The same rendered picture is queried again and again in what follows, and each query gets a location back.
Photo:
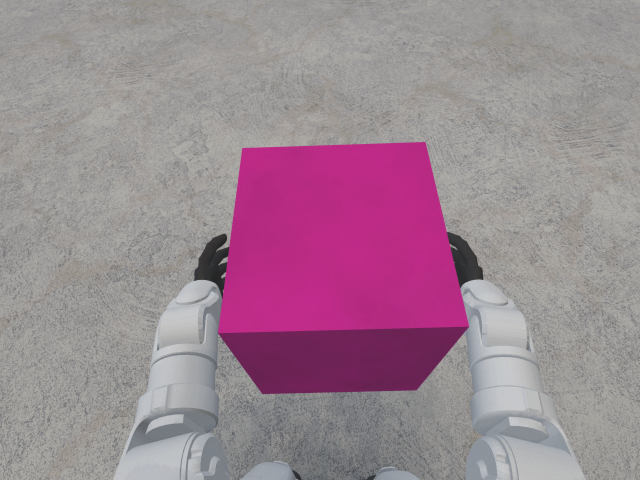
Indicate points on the robot right forearm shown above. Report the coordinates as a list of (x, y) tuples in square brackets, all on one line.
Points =
[(509, 397)]

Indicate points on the robot right upper arm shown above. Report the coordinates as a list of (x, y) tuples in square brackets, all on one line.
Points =
[(499, 457)]

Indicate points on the robot right hand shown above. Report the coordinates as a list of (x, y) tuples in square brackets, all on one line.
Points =
[(466, 264)]

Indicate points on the robot left shin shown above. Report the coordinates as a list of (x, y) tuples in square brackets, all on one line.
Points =
[(283, 463)]

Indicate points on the robot left upper arm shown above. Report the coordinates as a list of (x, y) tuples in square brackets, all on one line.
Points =
[(193, 456)]

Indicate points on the carton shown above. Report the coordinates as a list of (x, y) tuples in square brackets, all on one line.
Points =
[(340, 275)]

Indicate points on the robot left hand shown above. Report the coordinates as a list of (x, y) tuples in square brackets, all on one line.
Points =
[(208, 266)]

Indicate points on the robot left forearm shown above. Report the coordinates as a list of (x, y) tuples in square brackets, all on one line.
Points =
[(181, 395)]

